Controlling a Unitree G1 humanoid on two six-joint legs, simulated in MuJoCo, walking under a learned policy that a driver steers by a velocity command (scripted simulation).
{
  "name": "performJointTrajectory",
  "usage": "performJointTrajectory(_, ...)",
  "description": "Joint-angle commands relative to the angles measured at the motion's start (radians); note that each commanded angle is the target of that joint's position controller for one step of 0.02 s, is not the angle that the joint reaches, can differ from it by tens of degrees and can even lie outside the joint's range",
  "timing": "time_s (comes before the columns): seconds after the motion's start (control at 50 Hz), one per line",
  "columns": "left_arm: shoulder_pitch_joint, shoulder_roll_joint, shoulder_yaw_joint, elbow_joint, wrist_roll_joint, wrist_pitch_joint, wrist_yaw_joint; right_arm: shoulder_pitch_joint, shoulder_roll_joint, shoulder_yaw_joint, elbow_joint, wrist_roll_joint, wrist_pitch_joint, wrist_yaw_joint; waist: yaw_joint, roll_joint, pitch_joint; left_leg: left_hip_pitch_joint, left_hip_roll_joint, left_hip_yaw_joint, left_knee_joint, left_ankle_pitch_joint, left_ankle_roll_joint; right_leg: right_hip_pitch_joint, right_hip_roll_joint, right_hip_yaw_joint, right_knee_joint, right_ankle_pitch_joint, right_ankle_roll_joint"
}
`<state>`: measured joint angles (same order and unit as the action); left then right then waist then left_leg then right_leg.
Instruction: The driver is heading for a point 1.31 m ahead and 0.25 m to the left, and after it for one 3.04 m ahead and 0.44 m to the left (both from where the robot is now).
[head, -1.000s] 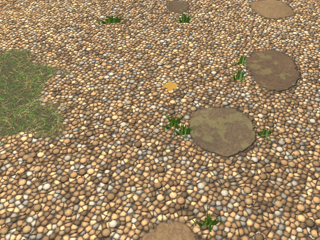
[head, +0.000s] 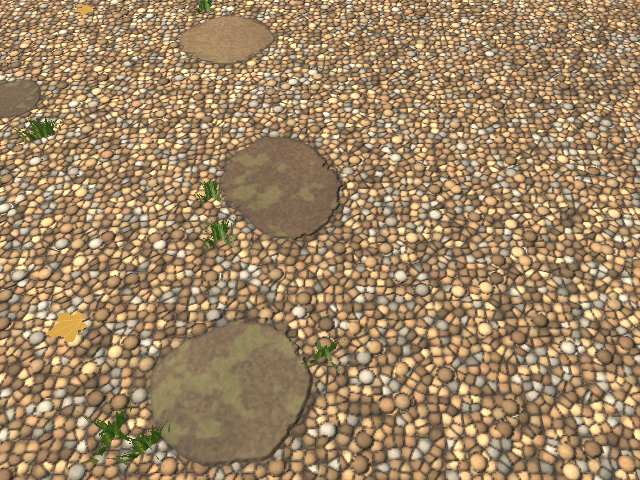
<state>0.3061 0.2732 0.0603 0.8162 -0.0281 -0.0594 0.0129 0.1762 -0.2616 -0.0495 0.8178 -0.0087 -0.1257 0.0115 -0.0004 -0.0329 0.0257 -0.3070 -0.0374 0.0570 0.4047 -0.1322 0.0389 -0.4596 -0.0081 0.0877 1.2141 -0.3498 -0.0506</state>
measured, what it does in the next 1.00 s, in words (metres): walks ahead, turning left: right foot, then left foot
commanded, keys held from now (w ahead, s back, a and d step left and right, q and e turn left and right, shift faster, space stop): w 0.20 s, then w+q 0.80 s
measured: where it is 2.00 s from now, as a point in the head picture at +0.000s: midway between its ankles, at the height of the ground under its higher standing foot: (288, 342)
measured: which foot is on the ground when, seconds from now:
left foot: down 0.00-0.36, up 0.38-0.88, down 0.90-1.00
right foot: up 0.00-0.32, down 0.34-0.90, up 0.92-1.00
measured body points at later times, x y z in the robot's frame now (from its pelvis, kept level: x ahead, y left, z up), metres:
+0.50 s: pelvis +0.27 -0.07 +0.00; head +0.29 -0.09 +0.45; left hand +0.39 +0.19 -0.10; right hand +0.33 -0.35 -0.14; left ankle +0.21 +0.09 -0.64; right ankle +0.30 -0.17 -0.74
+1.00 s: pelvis +0.52 +0.02 -0.02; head +0.56 +0.04 +0.43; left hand +0.50 +0.31 -0.14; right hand +0.75 -0.19 -0.12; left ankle +0.56 +0.10 -0.74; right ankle +0.42 -0.17 -0.63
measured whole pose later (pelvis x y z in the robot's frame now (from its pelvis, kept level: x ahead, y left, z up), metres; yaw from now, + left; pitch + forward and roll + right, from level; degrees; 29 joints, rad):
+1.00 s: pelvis +0.52 +0.02 -0.02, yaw +20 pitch +2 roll +0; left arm 0.26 0.27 0.06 0.82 -0.02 -0.11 0.01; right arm 0.16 -0.28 -0.08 0.73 0.02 -0.05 0.04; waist 0.01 0.00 0.06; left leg -0.43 -0.07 0.04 0.60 -0.20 0.11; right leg -0.33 -0.05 0.00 1.24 -0.44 0.00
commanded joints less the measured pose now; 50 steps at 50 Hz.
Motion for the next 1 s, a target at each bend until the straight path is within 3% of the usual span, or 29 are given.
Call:
performJointTrajectory(0.02, 0.054, 0.013, 0.005, -0.060, -0.002, -0.001, -0.004, 0.041, -0.077, -0.019, -0.010, 0.001, -0.017, 0.010, 0.013, 0.100, -0.039, 0.132, 0.269, -0.276, -0.261, 0.020, 0.185, -0.151, -0.100, 0.033, -0.031, 0.052, -0.001)
performJointTrajectory(0.1, -0.074, 0.015, -0.008, -0.118, 0.023, -0.008, -0.008, 0.074, -0.134, -0.034, 0.022, 0.012, -0.017, 0.008, 0.002, 0.067, -0.006, 0.157, 0.281, -0.194, -0.300, 0.134, 0.212, -0.235, -0.131, 0.006, -0.247, 0.195, 0.018)
performJointTrajectory(0.18, -0.217, 0.009, -0.022, -0.155, 0.017, -0.027, -0.028, 0.121, -0.163, -0.034, 0.041, 0.026, 0.004, 0.002, -0.048, 0.083, 0.012, 0.152, 0.236, -0.089, -0.279, 0.161, 0.168, -0.156, -0.100, -0.072, -0.495, 0.357, 0.026)
performJointTrajectory(0.24, -0.309, 0.027, -0.021, -0.197, 0.007, -0.032, -0.039, 0.194, -0.175, -0.031, 0.072, 0.040, 0.021, 0.005, -0.076, 0.099, 0.033, 0.202, 0.268, -0.122, -0.246, 0.119, 0.154, -0.125, -0.076, -0.086, -0.594, 0.325, 0.021)
performJointTrajectory(0.28, -0.311, 0.053, -0.012, -0.211, 0.004, -0.040, -0.045, 0.202, -0.189, -0.032, 0.081, 0.043, 0.035, 0.002, -0.055, 0.115, 0.034, 0.245, 0.296, -0.157, -0.199, 0.122, 0.140, -0.086, -0.055, -0.086, -0.656, 0.261, 0.002)
performJointTrajectory(0.32, -0.167, 0.104, 0.018, -0.173, 0.011, -0.048, -0.042, 0.177, -0.197, -0.030, 0.078, 0.042, 0.046, -0.003, 0.040, 0.114, -0.040, 0.226, 0.263, -0.137, -0.033, 0.287, 0.102, 0.143, -0.008, -0.116, -0.729, 0.249, -0.026)
performJointTrajectory(0.34, 0.002, 0.164, 0.047, -0.130, 0.019, -0.048, -0.031, 0.172, -0.158, -0.015, 0.068, 0.031, 0.044, -0.004, 0.116, 0.086, -0.152, 0.125, 0.202, -0.091, 0.185, 0.297, 0.065, 0.393, -0.052, -0.073, -0.716, 0.266, -0.059)
performJointTrajectory(0.36, 0.168, 0.263, 0.072, -0.112, 0.041, -0.039, -0.015, 0.190, -0.066, 0.015, 0.028, 0.005, 0.034, -0.004, 0.153, -0.103, -0.314, -0.152, 0.100, -0.018, 0.564, -0.032, 0.004, 0.713, -0.310, 0.231, -0.727, 0.229, -0.138)
performJointTrajectory(0.38, 0.188, 0.267, 0.067, -0.106, 0.047, -0.036, -0.020, 0.274, -0.018, 0.027, 0.029, 0.035, 0.016, -0.004, 0.112, -0.294, -0.415, -0.388, 0.003, -0.116, 0.817, -0.443, -0.013, 0.829, -0.450, 0.616, -0.881, 0.097, -0.246)
performJointTrajectory(0.4, 0.142, 0.173, 0.043, -0.110, 0.038, -0.041, -0.026, 0.237, -0.126, -0.003, 0.037, 0.061, 0.012, -0.006, 0.116, -0.167, -0.298, -0.469, 0.057, -0.195, 0.916, -0.397, -0.006, 0.731, -0.418, 0.539, -0.901, 0.054, -0.214)
performJointTrajectory(0.42, 0.075, 0.124, 0.027, -0.116, 0.028, -0.045, -0.028, 0.173, -0.140, -0.011, 0.019, 0.065, 0.014, -0.006, 0.091, -0.130, -0.194, -0.487, 0.101, -0.174, 0.908, -0.307, 0.004, 0.612, -0.379, 0.371, -0.912, 0.097, -0.178)
performJointTrajectory(0.44, 0.000, 0.093, 0.018, -0.116, 0.029, -0.049, -0.034, 0.142, -0.123, -0.012, 0.018, 0.052, 0.022, -0.012, 0.057, -0.063, -0.135, -0.445, 0.138, -0.164, 0.862, -0.226, -0.001, 0.493, -0.331, 0.264, -0.947, 0.155, -0.155)
performJointTrajectory(0.46, -0.048, 0.062, 0.011, -0.115, 0.029, -0.056, -0.038, 0.134, -0.117, -0.021, 0.018, 0.040, 0.036, -0.015, 0.028, -0.074, -0.091, -0.408, 0.164, -0.168, 0.813, -0.170, -0.003, 0.414, -0.292, 0.175, -0.985, 0.207, -0.139)
performJointTrajectory(0.48, -0.075, 0.051, 0.011, -0.107, 0.035, -0.062, -0.038, 0.153, -0.099, -0.022, 0.022, 0.042, 0.052, -0.012, 0.003, -0.086, -0.072, -0.356, 0.176, -0.169, 0.794, -0.129, -0.006, 0.357, -0.271, 0.108, -1.018, 0.249, -0.131)
performJointTrajectory(0.52, -0.078, 0.057, 0.019, -0.085, 0.040, -0.075, -0.034, 0.154, -0.062, -0.020, 0.017, 0.044, 0.073, -0.007, -0.016, -0.058, -0.048, -0.344, 0.174, -0.168, 0.779, -0.076, -0.013, 0.321, -0.260, 0.014, -1.053, 0.369, -0.137)
performJointTrajectory(0.62, -0.036, 0.092, 0.035, -0.035, 0.045, -0.070, -0.006, 0.042, -0.044, -0.022, -0.037, 0.034, 0.084, 0.002, -0.002, -0.021, 0.011, -0.438, 0.159, -0.180, 0.573, 0.111, -0.025, 0.363, -0.255, -0.139, -1.083, 0.433, -0.129)
performJointTrajectory(0.7, 0.004, 0.129, 0.045, -0.010, 0.036, -0.057, 0.007, -0.103, -0.026, -0.010, -0.093, 0.026, 0.079, 0.029, 0.049, -0.003, 0.059, -0.431, 0.151, -0.096, 0.381, 0.202, -0.010, 0.410, -0.267, -0.226, -1.090, 0.421, -0.112)
performJointTrajectory(0.78, 0.053, 0.149, 0.053, 0.019, 0.020, -0.031, 0.009, -0.202, -0.026, -0.005, -0.156, 0.031, 0.077, 0.053, 0.077, -0.005, 0.087, -0.457, 0.137, -0.032, 0.286, 0.109, 0.025, 0.536, -0.298, -0.273, -1.030, 0.493, -0.095)
performJointTrajectory(0.8, 0.050, 0.157, 0.055, 0.021, 0.016, -0.024, 0.009, -0.208, -0.031, -0.008, -0.169, 0.032, 0.078, 0.058, 0.069, -0.012, 0.081, -0.435, 0.123, -0.009, 0.270, 0.064, 0.039, 0.555, -0.301, -0.287, -0.997, 0.570, -0.086)
performJointTrajectory(0.84, 0.028, 0.190, 0.062, 0.015, 0.010, -0.011, 0.014, -0.165, -0.060, -0.024, -0.181, 0.034, 0.082, 0.062, 0.025, -0.052, 0.023, -0.305, 0.057, 0.056, 0.264, -0.035, 0.077, 0.571, -0.298, -0.316, -0.872, 0.909, -0.065)
performJointTrajectory(0.86, 0.015, 0.205, 0.066, 0.011, 0.007, -0.003, 0.017, -0.084, -0.089, -0.040, -0.169, 0.038, 0.084, 0.060, -0.025, -0.071, -0.030, -0.193, 0.013, 0.082, 0.263, -0.080, 0.100, 0.565, -0.290, -0.328, -0.749, 1.061, -0.054)
performJointTrajectory(0.88, -0.007, 0.212, 0.065, 0.005, 0.001, 0.004, 0.019, 0.061, -0.137, -0.069, -0.136, 0.040, 0.085, 0.052, -0.110, -0.061, -0.108, 0.016, -0.034, 0.091, 0.195, -0.038, 0.135, 0.503, -0.259, -0.349, -0.553, 1.090, -0.029)
performJointTrajectory(0.9, -0.006, 0.197, 0.057, -0.010, 0.011, -0.002, 0.023, 0.226, -0.218, -0.108, -0.093, 0.037, 0.093, 0.031, -0.184, 0.005, -0.194, 0.324, 0.009, -0.037, 0.152, 0.001, 0.182, 0.281, -0.217, -0.347, -0.266, 0.848, 0.020)
performJointTrajectory(0.92, 0.087, 0.029, 0.008, -0.064, 0.050, -0.029, 0.007, 0.214, -0.338, -0.125, -0.093, 0.039, 0.090, 0.018, -0.057, 0.293, -0.255, 0.661, 0.284, -0.588, 0.091, -0.089, 0.354, -0.197, -0.021, -0.278, 0.109, -0.158, 0.085)
performJointTrajectory(0.94, 0.008, 0.082, 0.007, -0.087, 0.013, -0.079, -0.008, 0.254, -0.281, -0.103, -0.126, 0.026, 0.075, 0.021, -0.112, 0.191, -0.421, 0.730, 0.381, -0.917, -0.092, -0.224, 0.419, -0.311, 0.033, -0.012, 0.237, -0.255, 0.070)
performJointTrajectory(0.96, -0.109, 0.131, 0.021, -0.121, -0.025, -0.098, -0.014, 0.228, -0.214, -0.085, -0.114, 0.018, 0.063, 0.026, -0.131, 0.129, -0.283, 0.656, 0.356, -0.777, -0.124, -0.156, 0.355, -0.401, -0.016, 0.011, 0.223, -0.156, 0.044)
performJointTrajectory(0.98, -0.121, 0.120, 0.016, -0.126, -0.015, -0.106, -0.009, 0.162, -0.177, -0.074, -0.123, 0.028, 0.056, 0.026, -0.084, 0.070, -0.186, 0.501, 0.313, -0.639, -0.118, -0.070, 0.317, -0.377, -0.061, 0.006, 0.134, -0.063, 0.027)
performJointTrajectory(1.0, -0.113, 0.125, 0.021, -0.109, 0.014, -0.103, 0.000, 0.081, -0.138, -0.063, -0.141, 0.029, 0.055, 0.025, -0.034, 0.029, -0.126, 0.347, 0.268, -0.531, -0.122, 0.031, 0.285, -0.302, -0.097, 0.003, 0.050, -0.010, 0.032)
